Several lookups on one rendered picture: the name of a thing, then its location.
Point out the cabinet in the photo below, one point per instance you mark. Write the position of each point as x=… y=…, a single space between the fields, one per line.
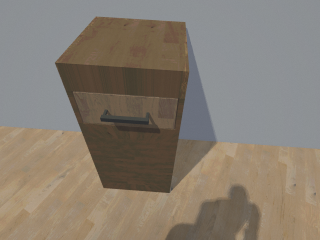
x=138 y=57

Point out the handle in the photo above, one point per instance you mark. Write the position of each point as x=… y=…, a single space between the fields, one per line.
x=124 y=119

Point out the drawer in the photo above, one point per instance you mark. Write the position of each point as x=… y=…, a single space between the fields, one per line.
x=162 y=110

